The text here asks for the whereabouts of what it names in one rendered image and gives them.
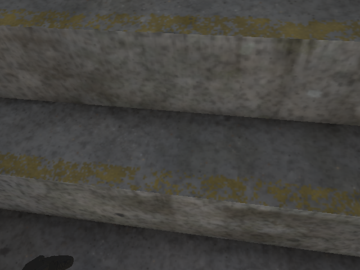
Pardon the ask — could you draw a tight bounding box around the left robot hand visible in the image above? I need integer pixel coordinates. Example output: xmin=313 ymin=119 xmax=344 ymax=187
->
xmin=22 ymin=255 xmax=74 ymax=270

